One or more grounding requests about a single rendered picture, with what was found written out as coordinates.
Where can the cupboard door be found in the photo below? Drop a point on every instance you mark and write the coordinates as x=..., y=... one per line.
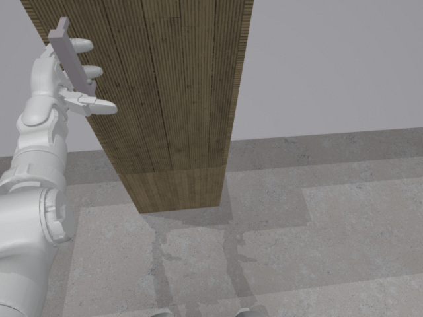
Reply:
x=168, y=66

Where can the robot left shin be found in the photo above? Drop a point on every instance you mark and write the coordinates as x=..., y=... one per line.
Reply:
x=163, y=310

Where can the robot left hand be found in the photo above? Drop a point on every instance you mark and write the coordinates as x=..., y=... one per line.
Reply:
x=48, y=79

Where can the left robot forearm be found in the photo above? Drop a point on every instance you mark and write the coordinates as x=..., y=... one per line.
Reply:
x=41, y=153

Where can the left robot upper arm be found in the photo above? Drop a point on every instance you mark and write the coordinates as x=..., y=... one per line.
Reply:
x=33, y=225

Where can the handle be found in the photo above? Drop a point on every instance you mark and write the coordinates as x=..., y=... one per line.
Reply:
x=66, y=54

